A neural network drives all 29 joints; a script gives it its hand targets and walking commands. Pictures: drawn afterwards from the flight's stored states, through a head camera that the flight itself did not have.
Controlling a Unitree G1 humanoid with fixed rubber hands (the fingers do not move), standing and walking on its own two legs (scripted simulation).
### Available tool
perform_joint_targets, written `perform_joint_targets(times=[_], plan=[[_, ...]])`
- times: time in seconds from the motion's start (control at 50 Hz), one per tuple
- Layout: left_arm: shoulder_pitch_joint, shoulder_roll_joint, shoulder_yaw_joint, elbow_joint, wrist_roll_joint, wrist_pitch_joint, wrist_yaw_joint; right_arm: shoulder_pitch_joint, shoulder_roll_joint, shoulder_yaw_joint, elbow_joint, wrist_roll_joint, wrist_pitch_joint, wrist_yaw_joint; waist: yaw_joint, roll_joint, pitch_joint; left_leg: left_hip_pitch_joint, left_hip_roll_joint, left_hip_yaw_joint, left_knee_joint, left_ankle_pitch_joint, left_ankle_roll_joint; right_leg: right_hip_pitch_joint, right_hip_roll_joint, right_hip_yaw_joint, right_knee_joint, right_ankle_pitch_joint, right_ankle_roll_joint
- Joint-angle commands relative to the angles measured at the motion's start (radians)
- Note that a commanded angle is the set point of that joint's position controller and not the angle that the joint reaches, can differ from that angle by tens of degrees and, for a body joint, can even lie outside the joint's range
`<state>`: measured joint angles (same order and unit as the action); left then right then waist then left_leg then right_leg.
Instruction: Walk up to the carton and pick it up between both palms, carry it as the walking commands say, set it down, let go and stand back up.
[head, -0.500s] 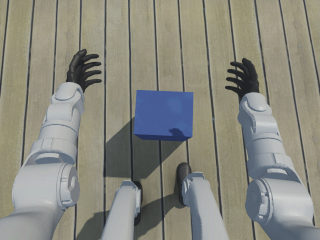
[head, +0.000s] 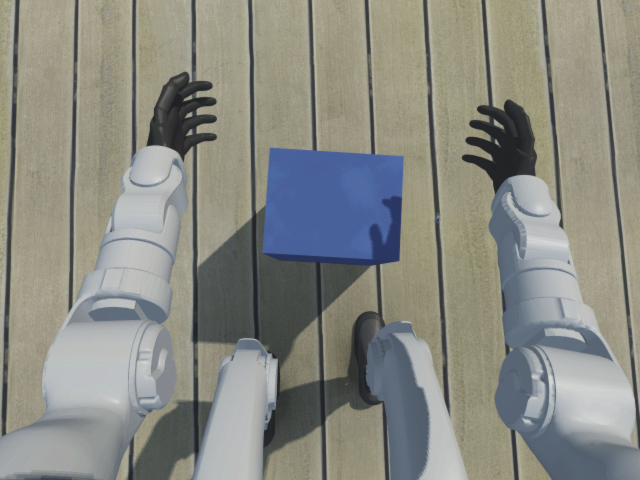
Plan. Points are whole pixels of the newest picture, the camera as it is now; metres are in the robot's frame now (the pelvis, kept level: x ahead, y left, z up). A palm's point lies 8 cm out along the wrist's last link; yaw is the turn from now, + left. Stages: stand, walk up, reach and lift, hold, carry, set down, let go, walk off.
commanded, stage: reach and lift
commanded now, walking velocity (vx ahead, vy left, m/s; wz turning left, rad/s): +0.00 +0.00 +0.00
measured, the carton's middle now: (330, 217) +0.46 -0.04 -0.43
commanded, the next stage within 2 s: none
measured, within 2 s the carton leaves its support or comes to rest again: neither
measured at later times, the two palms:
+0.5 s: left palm (208, 182) +0.50 +0.15 -0.26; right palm (455, 199) +0.46 -0.23 -0.26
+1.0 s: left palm (228, 200) +0.49 +0.15 -0.37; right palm (434, 206) +0.46 -0.23 -0.37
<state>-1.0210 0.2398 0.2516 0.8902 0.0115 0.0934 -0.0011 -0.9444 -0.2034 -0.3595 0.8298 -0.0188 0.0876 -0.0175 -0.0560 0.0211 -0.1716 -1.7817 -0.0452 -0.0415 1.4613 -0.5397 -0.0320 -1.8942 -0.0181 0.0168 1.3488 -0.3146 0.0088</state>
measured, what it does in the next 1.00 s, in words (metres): lowers itself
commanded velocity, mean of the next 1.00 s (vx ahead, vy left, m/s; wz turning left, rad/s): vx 0.00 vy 0.00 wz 0.00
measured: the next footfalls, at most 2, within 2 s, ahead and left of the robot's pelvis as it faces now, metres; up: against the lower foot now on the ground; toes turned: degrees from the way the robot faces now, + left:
none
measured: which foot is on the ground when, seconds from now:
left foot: down 0.00-1.00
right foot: down 0.00-1.00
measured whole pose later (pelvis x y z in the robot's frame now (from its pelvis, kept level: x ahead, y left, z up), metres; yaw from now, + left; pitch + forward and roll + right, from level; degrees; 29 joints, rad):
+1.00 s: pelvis -0.05 +0.00 -0.20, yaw +1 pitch +40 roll +0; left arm -1.37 0.35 0.01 1.03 -0.21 0.05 0.12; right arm -1.33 -0.39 -0.16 1.11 0.27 0.00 -0.11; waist -0.06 0.00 0.30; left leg -2.24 -0.09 -0.04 2.18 -0.64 -0.06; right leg -2.36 -0.02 0.03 2.03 -0.37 0.02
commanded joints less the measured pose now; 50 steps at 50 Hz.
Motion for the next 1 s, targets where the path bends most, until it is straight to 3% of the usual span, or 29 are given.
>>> perform_joint_targets(times=[0.0,0.18,0.44,0.74,0.86,0.92,0.98], plan=[[-0.196,0.091,-0.012,-0.114,-0.009,-0.011,0.029,-0.17,-0.113,0.0,-0.092,0.021,-0.021,-0.007,-0.014,0.027,-0.884,0.117,-0.047,0.088,-0.089,0.242,-0.027,0.775,0.072,-0.059,0.09,0.294,0.022],[-0.279,0.123,-0.073,-0.209,-0.078,0.016,0.084,-0.252,-0.179,0.03,-0.151,0.091,-0.011,-0.03,-0.027,0.033,-0.985,0.117,-0.047,0.095,0.064,0.238,-0.028,0.695,0.064,-0.077,0.237,0.286,0.02],[-0.4,0.145,-0.11,-0.041,-0.123,-0.004,0.098,-0.381,-0.209,0.073,0.03,0.147,-0.046,-0.065,-0.033,0.017,-0.852,-0.062,-0.035,0.099,0.234,0.12,-0.012,0.506,0.036,-0.079,0.405,0.173,0.025],[-0.543,0.2,-0.185,0.056,-0.198,-0.055,0.107,-0.536,-0.241,0.146,0.155,0.212,-0.101,-0.099,-0.024,-0.006,-0.765,-0.168,-0.013,0.082,0.408,0.075,-0.006,0.468,0.014,-0.048,0.57,0.152,0.027],[-0.614,0.219,-0.228,0.064,-0.233,-0.069,0.113,-0.587,-0.24,0.19,0.184,0.265,-0.11,-0.097,-0.022,0.0,-0.763,-0.148,-0.003,0.075,0.451,0.077,-0.002,0.461,0.0,-0.045,0.621,0.165,0.034],[-0.625,0.223,-0.228,0.03,-0.223,-0.071,0.12,-0.598,-0.243,0.2,0.172,0.296,-0.111,-0.088,-0.003,0.037,-0.818,-0.086,-0.001,0.078,0.46,0.125,-0.003,0.466,-0.002,-0.042,0.637,0.204,0.033],[-0.599,0.208,-0.234,0.035,-0.219,-0.066,0.124,-0.562,-0.265,0.19,0.204,0.289,-0.113,-0.087,-0.022,0.057,-0.806,-0.078,-0.002,0.078,0.463,0.131,-0.009,0.441,-0.004,-0.047,0.639,0.208,0.033]])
